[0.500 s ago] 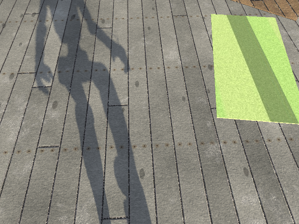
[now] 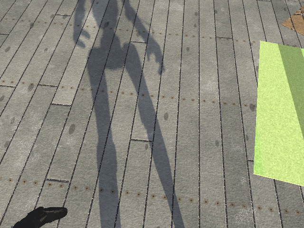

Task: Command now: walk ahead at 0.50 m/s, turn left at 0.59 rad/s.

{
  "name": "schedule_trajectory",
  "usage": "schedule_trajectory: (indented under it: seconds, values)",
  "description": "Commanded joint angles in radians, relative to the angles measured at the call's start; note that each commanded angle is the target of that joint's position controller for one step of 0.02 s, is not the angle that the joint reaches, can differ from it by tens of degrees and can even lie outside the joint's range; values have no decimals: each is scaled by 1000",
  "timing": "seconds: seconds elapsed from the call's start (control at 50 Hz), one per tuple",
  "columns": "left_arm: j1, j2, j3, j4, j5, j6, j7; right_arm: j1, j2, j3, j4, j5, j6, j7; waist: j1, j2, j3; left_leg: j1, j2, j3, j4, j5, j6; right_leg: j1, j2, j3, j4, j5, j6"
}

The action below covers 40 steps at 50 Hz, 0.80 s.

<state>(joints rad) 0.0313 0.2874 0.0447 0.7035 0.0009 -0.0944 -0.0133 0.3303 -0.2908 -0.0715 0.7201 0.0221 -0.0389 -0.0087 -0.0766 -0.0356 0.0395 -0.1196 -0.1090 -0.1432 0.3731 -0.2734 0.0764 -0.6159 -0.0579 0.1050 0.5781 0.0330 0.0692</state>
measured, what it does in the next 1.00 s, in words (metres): walks ahead: right foot, then left foot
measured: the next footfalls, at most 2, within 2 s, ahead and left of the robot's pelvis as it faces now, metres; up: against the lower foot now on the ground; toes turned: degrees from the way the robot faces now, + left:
right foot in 0.10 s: +0.24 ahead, -0.14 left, +0.00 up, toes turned +8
left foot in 0.62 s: +0.45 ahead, +0.18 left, +0.00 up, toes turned +19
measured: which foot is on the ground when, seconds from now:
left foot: down 0.00-0.12, up 0.14-0.60, down 0.62-1.00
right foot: up 0.00-0.08, down 0.10-0.62, up 0.64-1.00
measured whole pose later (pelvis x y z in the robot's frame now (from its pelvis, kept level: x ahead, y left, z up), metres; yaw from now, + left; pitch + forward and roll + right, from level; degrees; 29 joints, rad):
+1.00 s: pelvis +0.52 +0.09 +0.00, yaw +7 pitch +1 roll +2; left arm 0.13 0.28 0.05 0.80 -0.02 -0.04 -0.04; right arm 0.32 -0.27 -0.07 0.82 -0.01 -0.09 -0.01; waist -0.06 -0.05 0.03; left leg 0.05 -0.04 0.21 0.21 -0.27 0.03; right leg -0.68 -0.10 0.03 0.73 0.04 0.00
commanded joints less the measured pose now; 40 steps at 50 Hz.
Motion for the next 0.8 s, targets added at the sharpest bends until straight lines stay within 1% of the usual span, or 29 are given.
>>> schedule_trajectory:
  seconds: [0.02,0.06,0.08,0.1,0.12,0.14,0.16,0.18,0.2,0.22,0.24,0.28,0.32,0.36,0.42,0.48,0.52,0.56,0.58,0.6,0.62,0.64,0.66,0.68,0.7,0.72,0.74,0.78,0.8]
  values:
    - [-79,107,29,-85,-9,-26,-11,24,-160,-46,-44,6,-4,-11,12,134,-37,-51,237,-218,-38,153,126,144,48,-18,-75,2,-19]
    - [-27,130,42,-75,-12,-36,-13,9,-158,-48,-48,2,1,-13,48,166,-44,-23,252,-269,25,172,109,206,50,-21,-94,-88,-51]
    - [52,143,53,-53,-10,-41,-9,-5,-139,-42,-53,0,4,-12,92,168,-71,-36,223,-262,89,203,87,314,54,-40,-133,-91,-76]
    - [165,178,68,-36,6,-46,-2,-5,-89,-23,-64,-7,1,-8,146,132,-169,-91,168,-212,268,194,53,514,-23,17,-125,-110,-123]
    - [293,258,87,-24,27,-44,6,82,-24,-3,-87,-2,-4,-7,148,-68,-326,-357,46,-83,598,-47,-18,870,-246,327,-144,-236,-240]
    - [345,253,90,8,10,-30,-5,138,-50,3,-105,17,-10,-9,131,-304,-373,-598,34,-29,830,-339,-46,974,-373,700,-261,-527,-329]
    - [292,164,66,-11,-3,-25,-4,85,-144,-20,-86,22,-6,-9,149,-165,-236,-676,96,-51,923,-263,-55,868,-344,629,-300,-667,-295]
    - [246,129,54,-18,-1,-15,0,0,-166,-27,-98,12,0,-9,153,-92,-137,-679,129,-10,937,-184,-59,750,-305,472,-303,-582,-257]
    - [203,107,45,-16,5,-9,2,-38,-155,-28,-107,1,3,-8,134,-50,-72,-650,159,5,900,-122,-63,635,-260,350,-322,-451,-243]
    - [178,86,38,-10,10,-9,5,-51,-142,-32,-112,-3,7,-4,114,-61,-40,-617,189,4,856,-80,-63,563,-227,263,-343,-357,-235]
    - [167,81,36,-3,12,-11,7,-42,-121,-30,-112,4,12,2,99,-82,-28,-575,208,15,831,-56,-63,513,-203,193,-368,-300,-228]
    - [171,89,41,13,6,-20,8,-46,-83,-22,-120,7,22,6,94,-80,-21,-569,221,35,793,-22,-71,487,-195,100,-406,-210,-243]
    - [190,113,49,34,5,-26,8,-82,-65,-15,-138,1,23,6,98,-46,-13,-597,226,32,718,31,-83,495,-204,44,-428,-128,-265]
    - [207,128,52,54,5,-24,5,-111,-48,-7,-143,-3,17,9,103,-25,-15,-600,219,30,611,111,-86,520,-199,-11,-437,-56,-274]
    - [219,146,52,76,-6,-15,3,-198,-28,7,-155,-5,-1,26,128,-19,8,-546,201,81,405,243,-77,526,-169,-107,-444,1,-257]
    - [285,174,57,113,-23,0,4,-299,-19,17,-184,-2,-13,44,162,-15,37,-512,185,132,276,263,-64,572,-188,-129,-440,7,-251]
    - [313,189,60,137,-31,12,4,-333,-34,14,-202,-1,-15,51,158,-28,46,-507,175,143,223,206,-42,638,-220,-124,-414,68,-243]
    - [311,209,64,152,-39,25,7,-309,-63,2,-203,-6,-17,54,119,-52,17,-427,141,171,178,130,-8,688,-231,-140,-334,278,-224]
    - [298,217,64,157,-42,31,10,-225,-90,-13,-181,-12,-16,51,59,-60,-41,-288,108,198,140,142,16,681,-214,-171,-225,443,-204]
    - [306,197,52,164,-41,35,12,-76,-133,-39,-131,-15,-15,43,-17,-45,-131,-46,84,212,106,191,45,602,-170,-201,-48,504,-177]
    - [305,146,28,144,-17,30,12,100,-203,-63,-95,-23,-8,26,-91,36,-264,278,243,32,152,229,98,370,-123,-209,242,225,-138]
    - [414,16,-16,115,-4,11,0,118,-294,-71,-90,-28,-9,19,-8,299,-405,560,517,-456,60,87,262,-3,61,-159,601,-565,-78]
    - [341,126,13,136,-34,-5,-4,128,-196,-50,-96,-27,-14,20,-66,185,-422,512,521,-529,-24,2,250,-87,44,5,718,-628,-86]
    - [252,166,29,97,-60,-12,-6,71,-162,-35,-86,-27,-22,21,-54,169,-254,388,484,-355,-44,58,202,-155,1,-5,728,-550,-97]
    - [219,150,26,92,-52,-11,-2,9,-130,-25,-80,-24,-28,22,-16,127,-175,259,438,-234,-69,126,172,-133,-43,-24,676,-459,-95]
    - [212,142,30,97,-35,-4,1,-45,-93,-16,-77,-25,-33,26,16,126,-115,154,400,-146,-106,174,155,-100,-68,-26,623,-397,-86]
    - [247,129,33,110,-33,11,2,-80,-71,-11,-77,-31,-43,26,52,147,-95,75,377,-81,-147,199,141,-32,-89,-13,600,-344,-79]
    - [281,82,27,124,-35,40,5,-107,-64,-15,-58,-34,-64,27,85,126,-69,-6,372,-5,-211,246,145,16,-91,-14,578,-297,-62]
    - [270,70,26,119,-34,50,7,-114,-70,-18,-47,-35,-72,25,93,114,-44,-27,373,35,-231,277,144,-1,-91,-7,558,-270,-55]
